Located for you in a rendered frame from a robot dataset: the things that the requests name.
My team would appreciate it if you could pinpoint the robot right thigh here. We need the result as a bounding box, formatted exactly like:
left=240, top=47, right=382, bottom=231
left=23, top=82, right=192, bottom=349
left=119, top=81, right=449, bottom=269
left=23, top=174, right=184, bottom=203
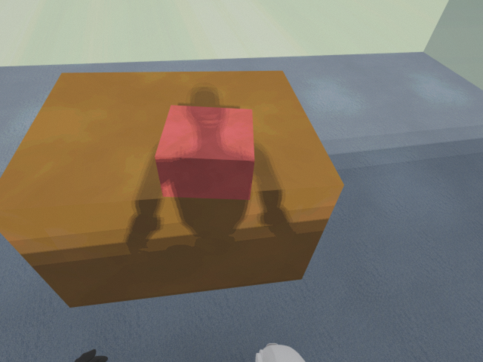
left=255, top=345, right=305, bottom=362

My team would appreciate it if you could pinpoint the carton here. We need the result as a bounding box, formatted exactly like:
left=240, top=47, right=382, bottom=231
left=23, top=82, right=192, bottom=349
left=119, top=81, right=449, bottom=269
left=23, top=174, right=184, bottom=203
left=155, top=105, right=254, bottom=200

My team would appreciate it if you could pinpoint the pedestal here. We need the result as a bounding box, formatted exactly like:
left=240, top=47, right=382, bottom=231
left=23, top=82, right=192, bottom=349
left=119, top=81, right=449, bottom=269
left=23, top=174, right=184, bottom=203
left=0, top=71, right=344, bottom=308

